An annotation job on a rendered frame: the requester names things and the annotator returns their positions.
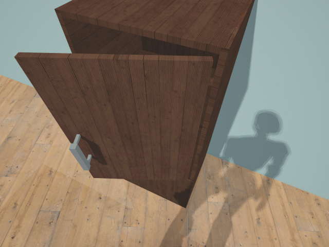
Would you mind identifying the cupboard door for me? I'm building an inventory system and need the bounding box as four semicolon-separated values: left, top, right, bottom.
15;52;213;181

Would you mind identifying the handle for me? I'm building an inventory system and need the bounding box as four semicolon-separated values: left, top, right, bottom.
69;134;92;170

